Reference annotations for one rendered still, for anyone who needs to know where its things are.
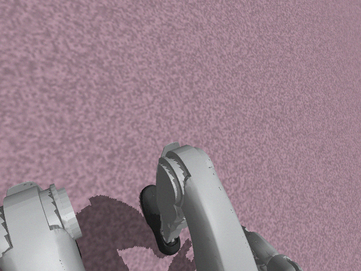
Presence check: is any right robot hand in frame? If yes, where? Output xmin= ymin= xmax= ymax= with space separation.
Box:
xmin=241 ymin=226 xmax=279 ymax=271

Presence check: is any right robot arm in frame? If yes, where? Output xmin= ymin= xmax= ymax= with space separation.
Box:
xmin=267 ymin=254 xmax=303 ymax=271

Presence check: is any right robot foot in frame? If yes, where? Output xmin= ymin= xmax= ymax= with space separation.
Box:
xmin=140 ymin=185 xmax=181 ymax=255

